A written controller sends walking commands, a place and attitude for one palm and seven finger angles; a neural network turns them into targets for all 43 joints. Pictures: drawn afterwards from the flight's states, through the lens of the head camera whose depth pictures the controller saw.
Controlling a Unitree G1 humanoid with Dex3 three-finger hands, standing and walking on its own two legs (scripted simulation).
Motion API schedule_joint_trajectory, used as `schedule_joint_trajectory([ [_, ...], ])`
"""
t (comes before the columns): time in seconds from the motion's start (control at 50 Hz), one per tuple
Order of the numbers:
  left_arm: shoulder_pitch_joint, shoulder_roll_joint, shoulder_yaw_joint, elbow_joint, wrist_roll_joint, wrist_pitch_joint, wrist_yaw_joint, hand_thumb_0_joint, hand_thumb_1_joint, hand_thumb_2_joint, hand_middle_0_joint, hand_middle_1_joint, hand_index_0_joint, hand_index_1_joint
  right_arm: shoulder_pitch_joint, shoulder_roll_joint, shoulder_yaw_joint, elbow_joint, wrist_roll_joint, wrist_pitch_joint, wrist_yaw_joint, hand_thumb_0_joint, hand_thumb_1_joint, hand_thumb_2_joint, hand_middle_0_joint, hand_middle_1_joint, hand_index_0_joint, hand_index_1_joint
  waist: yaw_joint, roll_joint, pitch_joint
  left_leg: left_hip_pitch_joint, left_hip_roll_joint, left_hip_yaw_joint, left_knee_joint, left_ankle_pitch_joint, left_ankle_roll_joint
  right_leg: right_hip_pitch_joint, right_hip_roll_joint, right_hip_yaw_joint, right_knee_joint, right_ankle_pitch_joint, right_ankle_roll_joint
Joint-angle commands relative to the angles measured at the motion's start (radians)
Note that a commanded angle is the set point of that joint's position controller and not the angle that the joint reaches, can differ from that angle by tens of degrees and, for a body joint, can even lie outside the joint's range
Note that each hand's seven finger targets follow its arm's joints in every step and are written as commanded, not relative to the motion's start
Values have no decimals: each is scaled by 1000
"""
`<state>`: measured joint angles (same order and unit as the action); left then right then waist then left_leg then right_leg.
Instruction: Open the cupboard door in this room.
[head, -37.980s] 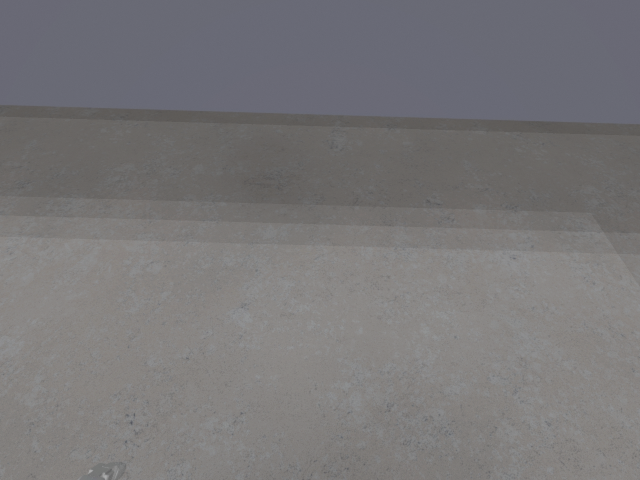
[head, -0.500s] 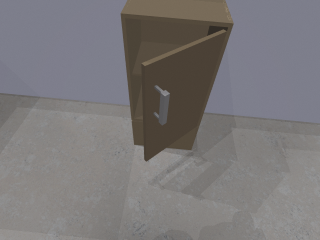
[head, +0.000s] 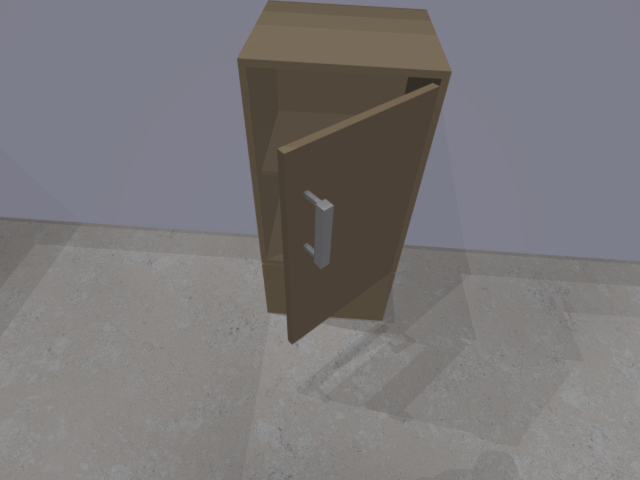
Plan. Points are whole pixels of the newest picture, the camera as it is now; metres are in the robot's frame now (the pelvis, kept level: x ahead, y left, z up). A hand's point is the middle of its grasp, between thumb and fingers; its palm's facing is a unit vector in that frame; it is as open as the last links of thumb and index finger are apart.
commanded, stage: let the arm hang, fingers relaxed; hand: left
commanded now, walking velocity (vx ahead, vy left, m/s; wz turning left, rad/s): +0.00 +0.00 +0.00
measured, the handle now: (315, 229) +0.54 +0.04 -0.03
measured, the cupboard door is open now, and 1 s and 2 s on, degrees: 44 44 44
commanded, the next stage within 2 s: look to check the result in 0.06 s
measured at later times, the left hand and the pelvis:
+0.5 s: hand out of the picture -0.03 +0.16 -0.17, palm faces +0.04 -0.98 -0.20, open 7.4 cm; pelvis +0.01 +0.00 +0.00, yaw +0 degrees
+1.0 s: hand out of the picture +0.02 +0.16 -0.18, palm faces -0.02 -0.98 -0.20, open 7.4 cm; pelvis +0.02 -0.01 -0.01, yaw -6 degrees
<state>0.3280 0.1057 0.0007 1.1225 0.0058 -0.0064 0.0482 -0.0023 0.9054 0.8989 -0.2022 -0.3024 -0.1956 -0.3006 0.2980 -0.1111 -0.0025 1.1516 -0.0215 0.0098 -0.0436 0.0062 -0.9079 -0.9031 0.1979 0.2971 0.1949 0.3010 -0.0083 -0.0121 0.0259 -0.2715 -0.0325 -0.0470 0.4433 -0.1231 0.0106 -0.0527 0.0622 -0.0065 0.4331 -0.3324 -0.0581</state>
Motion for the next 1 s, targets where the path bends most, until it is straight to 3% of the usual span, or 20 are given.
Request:
schedule_joint_trajectory([
  [0.0,118,99,24,6,0,-2,2,0,900,900,-200,-300,-200,-300,45,-91,-9,-24,0,-8,-3,0,-900,-900,200,300,200,300,12,28,113,57,97,-94,-72,1,39,-177,-129,96,-134,48,-4],
  [0.08,110,101,23,7,-2,-4,0,0,900,900,-200,-300,-200,-300,42,-98,-10,-26,0,-11,-5,0,-900,-900,200,300,200,300,8,34,71,84,102,-99,-72,34,41,-155,-131,98,-127,83,-3],
  [0.18,109,108,21,11,-1,-6,2,0,900,900,-200,-300,-200,-300,32,-109,-11,-24,2,-11,-5,0,-900,-900,200,300,200,300,5,4,75,99,101,-89,-59,72,40,-152,-134,100,-134,127,2],
  [0.28,111,119,21,12,-1,-9,3,0,900,900,-200,-300,-200,-300,14,-120,-13,-23,4,-13,-5,0,-900,-900,200,300,200,300,7,2,60,119,104,-82,-51,102,42,-139,-140,101,-135,173,6],
  [0.42,100,131,19,16,0,-7,1,0,900,900,-200,-300,-200,-300,-10,-130,-14,-22,4,-9,-2,0,-900,-900,200,300,200,300,6,16,92,118,103,-77,-61,63,37,-162,-141,103,-149,128,4],
  [0.5,93,143,20,13,0,-10,1,0,900,900,-200,-300,-200,-300,-25,-147,-14,-26,6,-12,-3,0,-900,-900,200,300,200,300,9,-5,73,130,106,-73,-56,90,38,-148,-141,108,-147,173,8],
  [0.74,64,151,21,4,-1,-9,2,0,900,900,-200,-300,-200,-300,-36,-149,-9,-24,3,-14,-4,0,-900,-900,200,300,200,300,8,9,66,125,106,-66,-53,129,33,-112,-147,106,-144,253,15],
  [0.8,81,146,35,-5,2,3,4,0,900,900,-200,-300,-200,-300,-24,-136,-19,-30,4,-6,-11,0,-900,-900,200,300,200,300,11,-10,51,139,118,-25,5,144,28,-128,-148,134,-114,355,21],
  [0.86,59,174,63,-40,7,21,-1,0,900,900,-200,-300,-200,-300,-19,-158,-42,-58,3,5,-18,0,-900,-900,200,300,200,300,6,-36,46,89,131,16,65,101,20,-126,-153,173,-63,427,4],
  [0.92,38,184,80,-77,10,34,-9,0,900,900,-200,-300,-200,-300,-31,-166,-58,-94,0,13,-22,0,-900,-900,200,300,200,300,1,-2,59,71,143,31,89,43,14,-178,-148,216,-26,382,-18],
  [0.98,20,184,92,-111,11,38,-18,0,900,900,-200,-300,-200,-300,-22,-188,-70,-123,-2,7,-26,0,-900,-900,200,300,200,300,-2,55,30,100,198,-17,57,58,40,-228,-99,208,47,330,-11],
])
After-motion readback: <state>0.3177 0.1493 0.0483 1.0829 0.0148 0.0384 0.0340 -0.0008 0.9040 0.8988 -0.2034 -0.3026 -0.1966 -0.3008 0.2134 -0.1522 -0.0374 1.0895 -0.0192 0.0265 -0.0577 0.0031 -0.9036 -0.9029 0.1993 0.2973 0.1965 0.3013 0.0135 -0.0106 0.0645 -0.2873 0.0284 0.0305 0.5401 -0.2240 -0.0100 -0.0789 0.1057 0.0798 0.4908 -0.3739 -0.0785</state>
